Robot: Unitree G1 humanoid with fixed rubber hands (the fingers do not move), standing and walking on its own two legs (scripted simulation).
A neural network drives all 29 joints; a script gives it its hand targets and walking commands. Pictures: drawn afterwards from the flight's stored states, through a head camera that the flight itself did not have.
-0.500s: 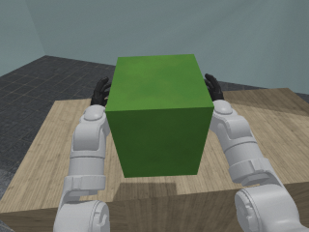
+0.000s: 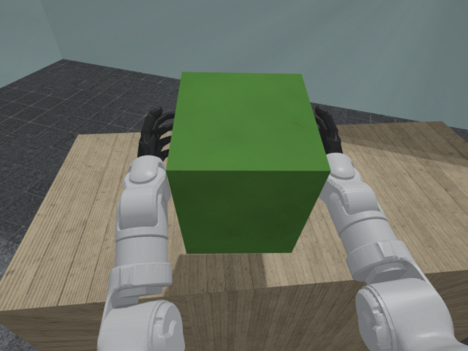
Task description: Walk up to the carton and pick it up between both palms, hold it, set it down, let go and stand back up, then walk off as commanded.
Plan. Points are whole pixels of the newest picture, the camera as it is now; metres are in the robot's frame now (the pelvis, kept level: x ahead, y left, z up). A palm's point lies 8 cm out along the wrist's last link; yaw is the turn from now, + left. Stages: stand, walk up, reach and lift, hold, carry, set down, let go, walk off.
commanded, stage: set down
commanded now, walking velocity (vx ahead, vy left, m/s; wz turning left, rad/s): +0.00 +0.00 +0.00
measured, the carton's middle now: (240, 169) +0.40 +0.01 +0.14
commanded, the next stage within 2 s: none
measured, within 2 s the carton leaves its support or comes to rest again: neither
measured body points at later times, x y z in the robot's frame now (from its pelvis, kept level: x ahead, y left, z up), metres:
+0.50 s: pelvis +0.02 +0.00 +0.00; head +0.02 +0.01 +0.45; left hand +0.41 +0.17 +0.16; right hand +0.45 -0.12 +0.15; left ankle +0.02 +0.14 -0.75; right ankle +0.04 -0.11 -0.75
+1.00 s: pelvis +0.02 +0.00 +0.00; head +0.04 +0.00 +0.45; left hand +0.41 +0.18 +0.14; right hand +0.46 -0.10 +0.12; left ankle +0.02 +0.14 -0.75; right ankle +0.04 -0.11 -0.75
